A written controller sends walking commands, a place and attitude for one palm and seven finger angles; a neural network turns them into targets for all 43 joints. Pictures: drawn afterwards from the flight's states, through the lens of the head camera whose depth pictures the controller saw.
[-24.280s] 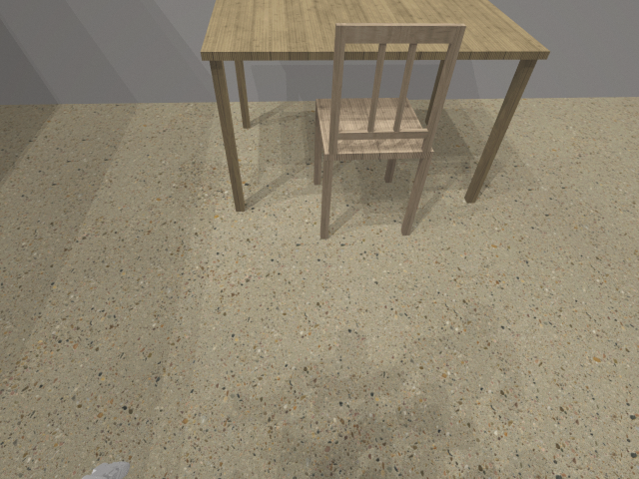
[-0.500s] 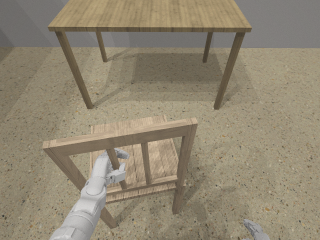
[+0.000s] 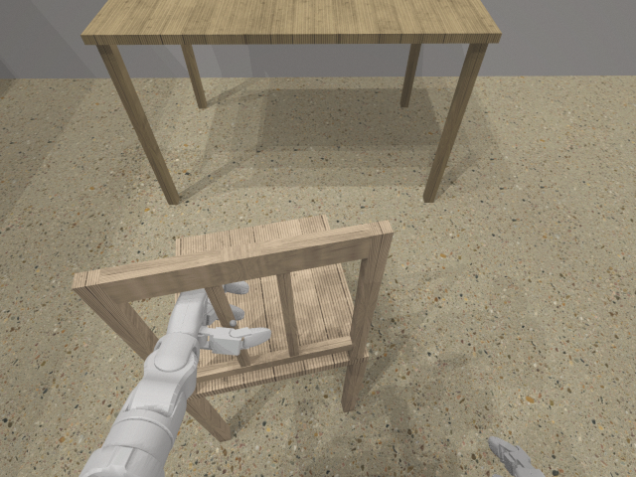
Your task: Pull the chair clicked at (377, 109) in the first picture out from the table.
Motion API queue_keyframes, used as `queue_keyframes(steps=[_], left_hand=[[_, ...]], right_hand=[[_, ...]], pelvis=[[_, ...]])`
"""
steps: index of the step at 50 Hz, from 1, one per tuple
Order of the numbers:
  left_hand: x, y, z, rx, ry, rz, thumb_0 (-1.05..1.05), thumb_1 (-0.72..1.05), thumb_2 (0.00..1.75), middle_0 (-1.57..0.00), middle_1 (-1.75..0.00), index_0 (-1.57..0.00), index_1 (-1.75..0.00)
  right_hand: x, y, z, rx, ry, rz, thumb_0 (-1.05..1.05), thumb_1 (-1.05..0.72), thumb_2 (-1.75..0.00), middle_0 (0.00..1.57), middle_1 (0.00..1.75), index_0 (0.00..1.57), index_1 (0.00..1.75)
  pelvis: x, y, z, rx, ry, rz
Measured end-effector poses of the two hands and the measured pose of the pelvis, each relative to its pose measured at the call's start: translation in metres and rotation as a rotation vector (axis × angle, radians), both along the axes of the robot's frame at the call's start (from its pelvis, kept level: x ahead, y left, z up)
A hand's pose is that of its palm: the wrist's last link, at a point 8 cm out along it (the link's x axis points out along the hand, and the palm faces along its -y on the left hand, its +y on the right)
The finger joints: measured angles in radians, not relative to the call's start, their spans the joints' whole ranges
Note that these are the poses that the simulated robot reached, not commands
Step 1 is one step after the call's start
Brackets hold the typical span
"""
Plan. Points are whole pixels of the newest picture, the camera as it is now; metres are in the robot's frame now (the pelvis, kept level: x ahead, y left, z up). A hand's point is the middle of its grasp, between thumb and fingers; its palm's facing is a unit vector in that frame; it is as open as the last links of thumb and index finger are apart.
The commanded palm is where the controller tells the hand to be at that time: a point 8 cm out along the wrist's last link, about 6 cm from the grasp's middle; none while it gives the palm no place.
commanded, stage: open the thumb and straighten the fingers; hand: left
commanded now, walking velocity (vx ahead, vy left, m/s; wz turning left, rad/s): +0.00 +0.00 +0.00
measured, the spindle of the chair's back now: (231, 329) +0.34 +0.14 -0.09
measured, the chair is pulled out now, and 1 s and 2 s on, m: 0.70 0.70 0.70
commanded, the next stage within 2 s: draw the fingers out of the gap in 0.44 s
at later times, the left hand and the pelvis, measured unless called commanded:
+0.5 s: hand (222, 326) +0.32 +0.14 -0.03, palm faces -0.05 -0.98 -0.18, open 17.3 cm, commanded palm +0.30 +0.19 -0.01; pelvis +0.00 +0.00 -0.01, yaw +1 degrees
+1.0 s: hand (204, 386) +0.24 +0.15 -0.03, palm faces -0.01 -0.99 -0.17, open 17.5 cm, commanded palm +0.22 +0.20 -0.01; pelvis +0.00 +0.00 -0.02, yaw +2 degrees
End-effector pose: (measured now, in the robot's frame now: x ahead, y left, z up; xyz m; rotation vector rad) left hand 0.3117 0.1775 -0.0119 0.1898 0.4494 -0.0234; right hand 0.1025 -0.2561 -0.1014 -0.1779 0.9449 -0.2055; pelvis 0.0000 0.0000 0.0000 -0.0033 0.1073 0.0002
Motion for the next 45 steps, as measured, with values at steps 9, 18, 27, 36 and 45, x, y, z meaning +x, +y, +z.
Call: queue_keyframes(steps=[9, 18, 27, 36, 45], left_hand=[[-0.006, 0.007, -0.002, -0.007, 0.033, 0.021, 0.0, -0.43, 0.26, -0.32, -0.98, -0.34, -1.0], [-0.006, 0.013, -0.001, 0.007, 0.017, 0.04, -0.01, -0.53, 0.21, -0.14, -0.4, -0.14, -0.4], [-0.004, 0.011, -0.002, -0.004, 0.033, 0.02, -0.02, -0.54, 0.2, -0.03, -0.08, -0.03, -0.08], [-0.025, 0.022, 0.001, -0.004, 0.017, 0.045, -0.02, -0.54, 0.2, -0.01, -0.01, -0.01, -0.01], [-0.076, 0.028, -0.004, -0.004, 0.055, 0.061, -0.02, -0.54, 0.2, 0.0, 0.0, 0.0, 0.0]], right_hand=[[0.01, 0.011, -0.007, 0.027, -0.045, 0.024, 0.01, -0.91, -0.9, 0.2, 0.3, 0.2, 0.3], [0.022, 0.015, -0.009, 0.026, -0.084, 0.048, 0.01, -0.91, -0.9, 0.2, 0.3, 0.2, 0.3], [0.023, 0.007, -0.01, 0.007, -0.088, 0.057, 0.01, -0.91, -0.9, 0.2, 0.3, 0.2, 0.3], [0.025, 0.001, -0.003, 0.004, -0.111, 0.036, 0.01, -0.91, -0.9, 0.2, 0.3, 0.2, 0.3], [0.049, 0.007, 0.004, -0.009, -0.196, 0.083, 0.01, -0.91, -0.9, 0.2, 0.3, 0.2, 0.3]], pelvis=[[0.001, 0.002, -0.006, 0.002, 0.016, 0.003], [0.0, -0.001, -0.011, 0.006, 0.018, 0.007], [0.0, -0.003, -0.013, 0.002, 0.03, 0.018], [0.006, -0.006, -0.012, 0.003, 0.026, 0.007], [0.006, -0.005, -0.013, -0.003, 0.012, 0.028]])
